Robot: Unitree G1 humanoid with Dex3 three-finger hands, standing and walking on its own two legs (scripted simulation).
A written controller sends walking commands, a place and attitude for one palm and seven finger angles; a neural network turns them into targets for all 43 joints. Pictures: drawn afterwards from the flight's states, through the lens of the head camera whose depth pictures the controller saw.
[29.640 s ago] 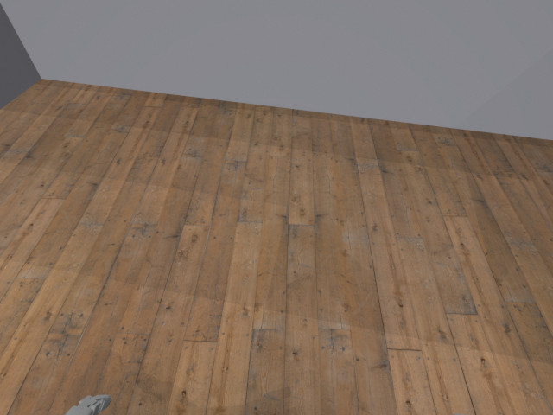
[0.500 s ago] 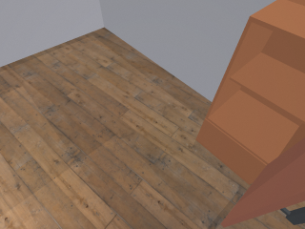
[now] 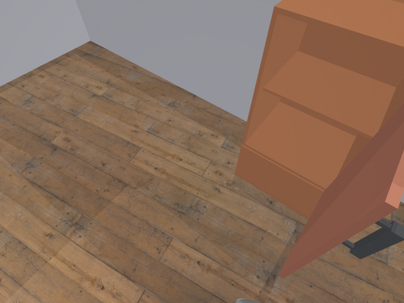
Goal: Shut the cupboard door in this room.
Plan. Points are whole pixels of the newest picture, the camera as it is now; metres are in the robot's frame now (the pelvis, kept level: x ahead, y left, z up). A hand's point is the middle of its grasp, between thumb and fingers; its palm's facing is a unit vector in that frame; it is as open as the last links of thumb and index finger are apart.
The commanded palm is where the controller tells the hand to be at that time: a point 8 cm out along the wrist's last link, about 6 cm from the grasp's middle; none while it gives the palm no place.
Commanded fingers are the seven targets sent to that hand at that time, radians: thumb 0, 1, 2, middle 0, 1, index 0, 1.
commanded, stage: turn or walk to find it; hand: left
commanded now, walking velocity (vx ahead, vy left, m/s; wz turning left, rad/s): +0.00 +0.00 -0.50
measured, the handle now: (364, 235) +0.27 -0.31 -0.03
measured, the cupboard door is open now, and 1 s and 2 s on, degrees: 88 88 88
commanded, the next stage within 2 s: stand and wait in 0.38 s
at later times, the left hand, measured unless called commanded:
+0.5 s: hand out of the picture +0.08 +0.14 -0.16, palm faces +0.02 -0.98 -0.20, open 7.4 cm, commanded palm none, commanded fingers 0.00 0.90 0.90 -0.20 -0.30 -0.20 -0.30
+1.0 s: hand out of the picture -0.01 +0.17 -0.17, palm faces +0.05 -0.98 -0.18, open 7.4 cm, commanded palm none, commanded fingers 0.00 0.90 0.90 -0.20 -0.30 -0.20 -0.30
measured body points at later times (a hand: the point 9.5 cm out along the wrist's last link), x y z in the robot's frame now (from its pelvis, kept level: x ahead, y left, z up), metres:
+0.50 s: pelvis +0.01 -0.03 +0.01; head +0.04 -0.04 +0.45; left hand +0.08 +0.20 -0.14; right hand +0.05 -0.27 -0.15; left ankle -0.01 +0.10 -0.72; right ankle +0.01 -0.12 -0.73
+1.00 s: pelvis +0.02 +0.00 +0.01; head +0.04 +0.00 +0.46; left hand -0.01 +0.22 -0.15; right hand +0.04 -0.23 -0.15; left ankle -0.01 +0.10 -0.73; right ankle +0.01 -0.12 -0.73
